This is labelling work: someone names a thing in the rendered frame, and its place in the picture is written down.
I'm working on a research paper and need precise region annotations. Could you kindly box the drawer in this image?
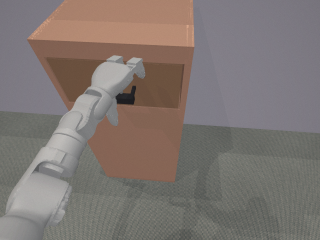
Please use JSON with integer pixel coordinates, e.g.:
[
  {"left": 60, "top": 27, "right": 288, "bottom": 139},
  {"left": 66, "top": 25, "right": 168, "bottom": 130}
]
[{"left": 46, "top": 57, "right": 183, "bottom": 109}]

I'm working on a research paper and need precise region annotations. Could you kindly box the left robot hand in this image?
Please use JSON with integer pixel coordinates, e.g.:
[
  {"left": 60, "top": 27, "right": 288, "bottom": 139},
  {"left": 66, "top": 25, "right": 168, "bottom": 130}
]
[{"left": 91, "top": 55, "right": 146, "bottom": 126}]

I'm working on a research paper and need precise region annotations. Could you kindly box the handle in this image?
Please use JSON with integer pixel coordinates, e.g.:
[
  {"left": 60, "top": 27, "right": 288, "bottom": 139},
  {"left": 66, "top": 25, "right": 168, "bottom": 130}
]
[{"left": 115, "top": 85, "right": 136, "bottom": 105}]

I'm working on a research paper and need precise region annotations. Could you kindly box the cabinet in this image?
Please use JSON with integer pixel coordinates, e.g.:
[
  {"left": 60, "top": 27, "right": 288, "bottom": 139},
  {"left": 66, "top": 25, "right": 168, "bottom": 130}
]
[{"left": 27, "top": 0, "right": 195, "bottom": 183}]

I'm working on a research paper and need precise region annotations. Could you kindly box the left robot upper arm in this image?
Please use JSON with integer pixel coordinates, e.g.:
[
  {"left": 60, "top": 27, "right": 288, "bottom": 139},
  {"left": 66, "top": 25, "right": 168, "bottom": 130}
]
[{"left": 0, "top": 171, "right": 73, "bottom": 240}]

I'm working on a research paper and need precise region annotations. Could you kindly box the left robot forearm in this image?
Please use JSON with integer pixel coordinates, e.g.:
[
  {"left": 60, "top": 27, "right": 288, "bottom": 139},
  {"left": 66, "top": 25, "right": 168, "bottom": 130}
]
[{"left": 5, "top": 86, "right": 113, "bottom": 214}]

